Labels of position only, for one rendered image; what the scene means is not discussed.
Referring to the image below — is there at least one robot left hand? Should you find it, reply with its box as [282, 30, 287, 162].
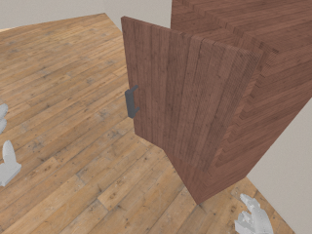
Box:
[0, 103, 21, 186]

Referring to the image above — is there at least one robot right hand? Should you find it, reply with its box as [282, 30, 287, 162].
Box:
[234, 193, 274, 234]

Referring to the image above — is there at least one handle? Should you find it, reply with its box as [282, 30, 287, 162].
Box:
[125, 85, 140, 119]

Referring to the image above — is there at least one cupboard door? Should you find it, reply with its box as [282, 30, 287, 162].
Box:
[120, 16, 262, 174]

